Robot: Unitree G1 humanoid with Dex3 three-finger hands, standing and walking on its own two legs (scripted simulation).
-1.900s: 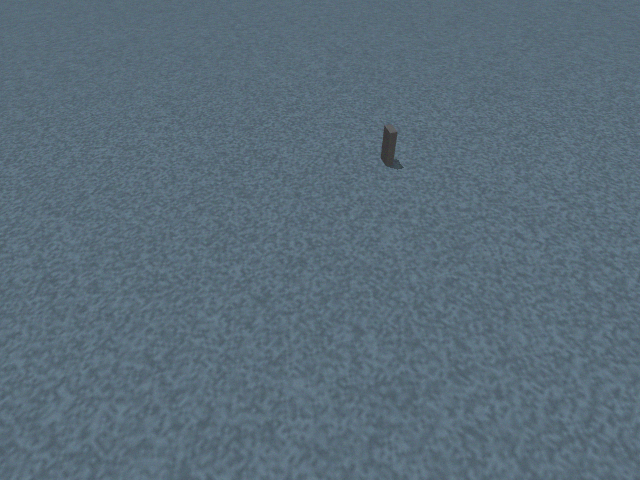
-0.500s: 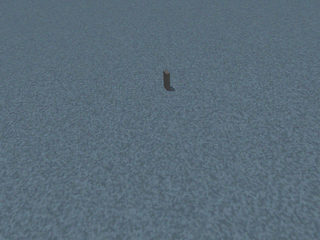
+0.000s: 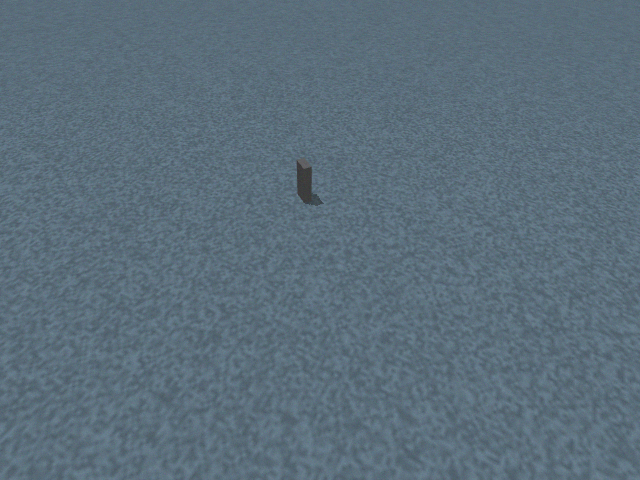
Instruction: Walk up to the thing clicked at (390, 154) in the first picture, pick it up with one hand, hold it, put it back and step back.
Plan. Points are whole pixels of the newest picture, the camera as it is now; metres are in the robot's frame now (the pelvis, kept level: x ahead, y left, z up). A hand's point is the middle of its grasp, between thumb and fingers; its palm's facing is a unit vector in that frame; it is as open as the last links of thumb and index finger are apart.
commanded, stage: walk up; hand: left
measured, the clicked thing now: (304, 180) +1.49 +0.17 -0.65
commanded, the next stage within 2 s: none
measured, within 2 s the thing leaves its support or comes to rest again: neither
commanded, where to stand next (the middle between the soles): +1.14 -0.03 m, yaw -3 degrees
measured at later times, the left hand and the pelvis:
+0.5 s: hand (216, 309) +0.41 +0.23 -0.11, palm faces -0.11 -0.91 -0.39, open 7.4 cm; pelvis +0.26 -0.03 +0.00, yaw -4 degrees
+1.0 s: hand (206, 271) +0.53 +0.28 -0.15, palm faces -0.09 -0.94 -0.34, open 7.4 cm; pelvis +0.48 +0.01 +0.01, yaw -4 degrees
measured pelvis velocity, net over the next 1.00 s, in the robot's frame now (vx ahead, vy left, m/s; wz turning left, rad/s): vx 0.48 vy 0.01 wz -0.06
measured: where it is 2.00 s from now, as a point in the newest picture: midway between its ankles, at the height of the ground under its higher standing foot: (343, 300)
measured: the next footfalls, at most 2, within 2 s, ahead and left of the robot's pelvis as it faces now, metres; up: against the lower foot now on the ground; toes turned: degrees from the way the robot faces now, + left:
right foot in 0.42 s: +0.37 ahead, -0.16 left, +0.00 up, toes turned -9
left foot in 0.84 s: +0.58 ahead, +0.11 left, +0.00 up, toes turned +3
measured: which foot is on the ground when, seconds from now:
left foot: down 0.00-0.44, up 0.46-0.82, down 0.84-1.00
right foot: down 0.00-0.02, up 0.04-0.40, down 0.42-0.86, up 0.88-1.00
